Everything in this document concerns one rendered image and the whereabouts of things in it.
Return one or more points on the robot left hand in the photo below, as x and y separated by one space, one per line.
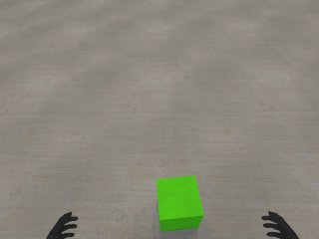
56 232

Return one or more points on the robot right hand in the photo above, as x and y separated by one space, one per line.
282 226

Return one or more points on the carton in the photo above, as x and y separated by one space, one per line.
179 203

